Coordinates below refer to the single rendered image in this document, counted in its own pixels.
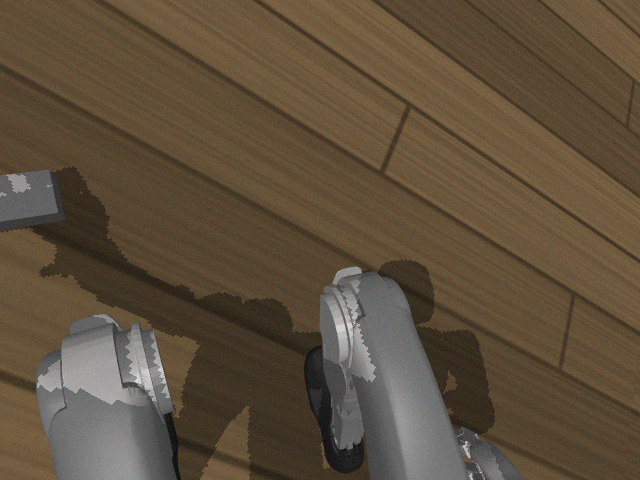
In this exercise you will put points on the right robot hand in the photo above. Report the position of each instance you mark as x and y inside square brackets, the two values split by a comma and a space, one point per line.
[489, 463]

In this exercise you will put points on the right robot foot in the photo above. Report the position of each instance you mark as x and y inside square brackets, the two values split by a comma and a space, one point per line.
[343, 461]

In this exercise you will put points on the small box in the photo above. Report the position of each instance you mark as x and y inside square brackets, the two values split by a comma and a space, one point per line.
[29, 198]

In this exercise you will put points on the left robot foot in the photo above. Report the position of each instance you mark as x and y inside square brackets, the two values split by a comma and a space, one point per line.
[174, 442]

